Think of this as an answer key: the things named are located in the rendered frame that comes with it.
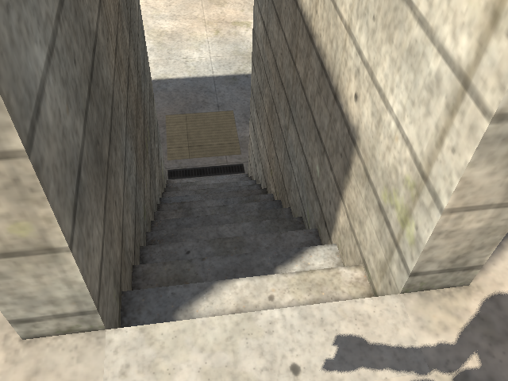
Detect stairs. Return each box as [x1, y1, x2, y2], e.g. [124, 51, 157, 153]
[121, 174, 374, 328]

